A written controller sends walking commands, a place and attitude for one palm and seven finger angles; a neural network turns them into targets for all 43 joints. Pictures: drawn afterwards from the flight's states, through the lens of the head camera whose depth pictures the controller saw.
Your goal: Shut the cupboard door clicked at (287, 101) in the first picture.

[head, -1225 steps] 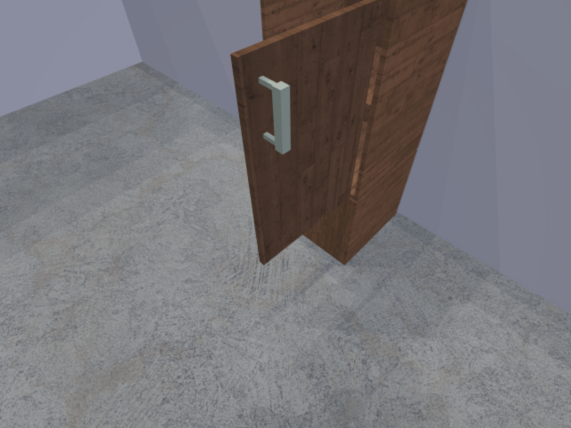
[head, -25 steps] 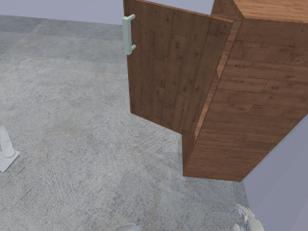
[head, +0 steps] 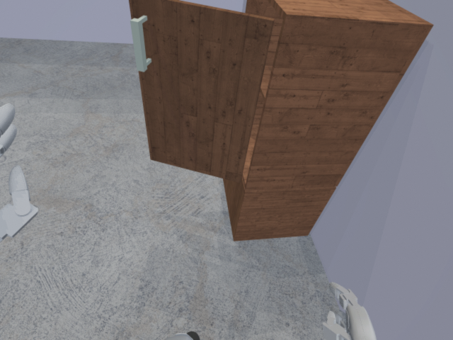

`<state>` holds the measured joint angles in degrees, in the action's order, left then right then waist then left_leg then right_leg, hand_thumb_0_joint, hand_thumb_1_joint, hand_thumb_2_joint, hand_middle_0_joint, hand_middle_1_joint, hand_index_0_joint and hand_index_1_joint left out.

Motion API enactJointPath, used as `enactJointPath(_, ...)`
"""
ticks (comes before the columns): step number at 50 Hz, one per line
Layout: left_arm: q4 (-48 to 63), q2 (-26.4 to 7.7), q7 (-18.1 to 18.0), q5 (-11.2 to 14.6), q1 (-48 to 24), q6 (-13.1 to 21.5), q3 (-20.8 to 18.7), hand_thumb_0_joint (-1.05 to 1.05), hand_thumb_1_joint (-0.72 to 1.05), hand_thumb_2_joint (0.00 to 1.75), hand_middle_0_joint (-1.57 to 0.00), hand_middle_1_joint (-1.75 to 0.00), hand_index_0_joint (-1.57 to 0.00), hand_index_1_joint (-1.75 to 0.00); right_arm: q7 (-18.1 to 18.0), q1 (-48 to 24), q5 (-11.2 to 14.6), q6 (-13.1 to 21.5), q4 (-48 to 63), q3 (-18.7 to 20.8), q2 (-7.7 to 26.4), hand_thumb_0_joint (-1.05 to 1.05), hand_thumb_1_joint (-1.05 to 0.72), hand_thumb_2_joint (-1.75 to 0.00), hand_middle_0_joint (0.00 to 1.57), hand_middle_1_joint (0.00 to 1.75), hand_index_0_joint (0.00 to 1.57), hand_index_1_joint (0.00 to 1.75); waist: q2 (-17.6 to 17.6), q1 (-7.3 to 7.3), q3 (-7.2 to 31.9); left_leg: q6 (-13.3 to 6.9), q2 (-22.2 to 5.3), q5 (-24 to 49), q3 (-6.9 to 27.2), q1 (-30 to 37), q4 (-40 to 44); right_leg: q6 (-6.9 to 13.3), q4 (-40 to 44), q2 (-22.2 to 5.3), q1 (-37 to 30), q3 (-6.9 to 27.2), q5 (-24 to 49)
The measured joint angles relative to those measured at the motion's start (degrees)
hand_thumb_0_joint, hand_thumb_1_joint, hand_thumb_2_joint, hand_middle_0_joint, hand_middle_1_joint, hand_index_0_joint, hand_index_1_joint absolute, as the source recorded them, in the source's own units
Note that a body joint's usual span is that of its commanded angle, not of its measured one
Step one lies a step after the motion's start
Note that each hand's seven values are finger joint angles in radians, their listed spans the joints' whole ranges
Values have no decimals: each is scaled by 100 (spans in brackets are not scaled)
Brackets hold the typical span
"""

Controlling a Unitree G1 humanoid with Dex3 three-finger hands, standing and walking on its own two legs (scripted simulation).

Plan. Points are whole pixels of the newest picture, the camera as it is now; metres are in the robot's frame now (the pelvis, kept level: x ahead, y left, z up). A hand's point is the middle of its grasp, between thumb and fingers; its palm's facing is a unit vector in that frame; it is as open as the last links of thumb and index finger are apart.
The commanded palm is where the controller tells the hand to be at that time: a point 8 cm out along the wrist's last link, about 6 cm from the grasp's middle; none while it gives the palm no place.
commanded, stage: stop stepping back and stand still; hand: left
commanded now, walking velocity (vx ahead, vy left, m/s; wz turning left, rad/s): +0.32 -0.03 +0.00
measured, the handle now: (142, 43) +0.80 +0.29 +0.16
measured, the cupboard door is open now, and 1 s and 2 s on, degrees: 68 68 68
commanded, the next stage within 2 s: let the arm hang, fingers relaxed in 1.92 s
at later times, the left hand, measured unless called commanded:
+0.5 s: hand out of the picture +0.10 +0.28 +0.21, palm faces +0.36 -0.86 -0.37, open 7.4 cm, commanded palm +0.02 +0.33 +0.20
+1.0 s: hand out of the picture +0.13 +0.26 +0.20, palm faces +0.46 -0.79 -0.41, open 7.4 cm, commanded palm +0.07 +0.31 +0.20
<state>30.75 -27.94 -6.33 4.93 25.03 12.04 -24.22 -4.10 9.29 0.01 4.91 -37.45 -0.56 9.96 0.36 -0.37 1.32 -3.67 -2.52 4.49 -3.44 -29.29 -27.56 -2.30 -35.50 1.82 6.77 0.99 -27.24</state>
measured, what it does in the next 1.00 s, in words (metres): steps on the spot: left foot, then right foot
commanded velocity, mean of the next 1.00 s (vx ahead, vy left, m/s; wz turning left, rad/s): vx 0.14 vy -0.06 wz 0.00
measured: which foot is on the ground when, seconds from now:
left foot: down 0.00-0.08, up 0.10-0.28, down 0.30-0.72, up 0.74-0.96, down 0.98-1.00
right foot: down 0.00-0.32, up 0.34-0.70, down 0.72-1.00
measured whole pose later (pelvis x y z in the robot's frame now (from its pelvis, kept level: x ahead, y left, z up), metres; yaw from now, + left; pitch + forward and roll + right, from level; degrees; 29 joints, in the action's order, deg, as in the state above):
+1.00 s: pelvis -0.07 +0.00 +0.01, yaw +2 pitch -1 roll +0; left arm 32.4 -23.8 -10.1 2.4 30.5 12.5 -23.4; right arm -5.0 12.0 -0.2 4.1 -35.4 1.8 13.9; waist 2.2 -0.5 -0.9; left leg 0.1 -2.4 -13.4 -3.1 -18.3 -34.2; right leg 2.7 -32.9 1.1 8.3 -6.0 -23.4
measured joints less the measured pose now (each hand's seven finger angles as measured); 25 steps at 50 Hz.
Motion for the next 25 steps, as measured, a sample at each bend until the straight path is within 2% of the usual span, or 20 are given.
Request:
enactJointPath(1, -99, -41, 20, 32, -77, -42, -21, 1, 89, 89, -22, -30, -21, -30, 5, 39, 20, -15, 18, 30, 1, 1, -90, -90, 20, 31, 21, 30, 24, -109, -36, -79, 36, -56, 26, 66, 92, 85, -174, 56, 112, 10, -320)
enactJointPath(2, -187, -69, 27, 48, -104, -95, -63, 1, 89, 89, -22, -30, -21, -30, 9, 88, 18, -40, 65, 37, 12, 1, -90, -90, 20, 30, 21, 30, 27, -231, -59, -41, 65, -67, 84, 98, 212, 196, -201, 132, 215, -58, -541)
enactJointPath(4, -320, -102, 37, 73, -21, -204, -146, 1, 89, 89, -22, -30, -21, -30, 20, 234, -7, -98, 219, 76, 48, 2, -90, -90, 20, 30, 21, 30, -23, -506, -112, 234, 145, -396, 253, 57, 347, 439, 16, 275, 290, -210, -445)
enactJointPath(5, -315, -117, 41, 74, 109, -253, -157, 1, 89, 89, -22, -30, -21, -30, 37, 346, 17, -129, 289, 111, 86, 2, -90, -90, 20, 30, 21, 30, -56, -626, -132, 399, 182, -1041, 301, -83, 127, 477, 150, 255, 281, -312, -156)
enactJointPath(6, -215, -143, 39, 82, 358, -285, -188, 1, 89, 89, -22, -30, -21, -30, 62, 474, 44, -163, 295, 141, 117, 2, -90, -90, 20, 30, 21, 30, -1, -623, -73, 541, 281, -1725, 355, -315, -622, 449, 210, 158, 338, -351, 146)
enactJointPath(7, -43, -138, 17, 70, 699, -294, -243, 1, 89, 89, -22, -30, -21, -30, 74, 595, 53, -216, 229, 155, 148, 1, -90, -90, 20, 30, 21, 30, 123, -504, 50, 603, 409, -2088, 417, -548, -1660, 432, 215, 32, 451, -280, 422)
enactJointPath(9, 301, -15, -20, 20, 1382, -255, -379, 1, 89, 89, -22, -30, -21, -30, 70, 815, 56, -324, 2, 189, 205, 2, -90, -90, 20, 30, 21, 30, 337, -154, 374, 622, 474, -2283, 427, -742, -3371, 447, 274, -230, 688, -181, 755)
enactJointPath(10, 361, 63, -62, -28, 1594, -190, -421, 1, 89, 89, -22, -30, -21, -30, 37, 918, 35, -360, -91, 189, 229, 2, -90, -90, 20, 30, 21, 30, 390, 9, 514, 603, 375, -2336, 382, -605, -3619, 382, 384, -342, 747, -222, 812)
enactJointPath(12, 294, 224, -175, -144, 1530, -109, -386, 1, 89, 89, -22, -30, -21, -30, -38, 1093, -10, -305, -199, 176, 300, 2, -90, -90, 20, 30, 21, 30, 373, 272, 666, 515, 99, -2514, 332, -44, -3116, 267, 554, -501, 845, -460, 820)
enactJointPath(14, 22, 398, -316, -250, 885, -60, -231, 1, 89, 89, -22, -30, -21, -30, -101, 1155, -61, -104, -260, 198, 410, 2, -90, -90, 20, 30, 20, 30, 235, 345, 601, 399, -89, -2477, 346, 655, -1996, 200, 457, -588, 973, -744, 882)
enactJointPath(15, -131, 483, -391, -272, 429, -74, -118, 1, 89, 89, -22, -30, -21, -30, -134, 1149, -68, 6, -247, 217, 487, 2, -90, -90, 20, 30, 20, 30, 135, 306, 497, 356, -117, -2654, 384, 993, -1398, 169, 221, -622, 1092, -853, 886)
enactJointPath(16, -335, 527, -457, -273, -54, -109, -41, 1, 89, 90, -22, -30, -21, -30, -168, 1029, -55, 72, -305, 234, 456, 2, -90, -90, 20, 30, 20, 30, 217, 231, 317, 286, 26, -2913, 403, 1018, -1319, 160, -160, -711, 1253, -771, 689)
enactJointPath(17, -541, 577, -508, -289, -458, -176, 13, 1, 89, 90, -22, -30, -21, -30, -177, 887, -39, 89, -333, 224, 378, 2, -90, -90, 20, 30, 20, 30, 318, 190, 123, 222, 153, -2895, 386, 1006, -1401, 181, -610, -687, 1414, -547, 332)
enactJointPath(19, -744, 631, -531, -292, -778, -319, 11, 1, 89, 90, -21, -30, -20, -30, -117, 632, -53, 130, -298, 135, 152, 2, -90, -90, 20, 30, 20, 30, 428, 45, -113, 171, 228, -2561, 308, 1124, -1286, 234, -1600, -441, 1782, -267, 73)
enactJointPath(22, -313, 474, -371, -263, -340, -371, -3, 2, 90, 90, -21, -30, -20, -30, 122, 548, -89, 231, -96, -35, -251, 2, -90, -90, 20, 30, 21, 30, 477, -321, -135, 218, 209, -2116, 337, 1366, -700, 254, -2462, -77, 2211, -254, 515)
enactJointPath(24, 198, 307, -265, -264, 267, -200, 16, 2, 90, 90, -21, -30, -20, -30, 259, 615, -81, 236, 30, -153, -427, 2, -90, -90, 20, 30, 21, 30, 451, -433, -38, 227, 146, -1895, 342, 1483, -288, 232, -2433, 34, 2340, -381, 935)
enactJointPath(25, 411, 218, -221, -277, 575, -100, 17, 2, 90, 90, -21, -30, -20, -30, 294, 656, -81, 211, 69, -197, -476, 2, -90, -90, 20, 30, 21, 30, 408, -439, 21, 228, 104, -1807, 336, 1524, -114, 226, -2279, 63, 2340, -454, 1063)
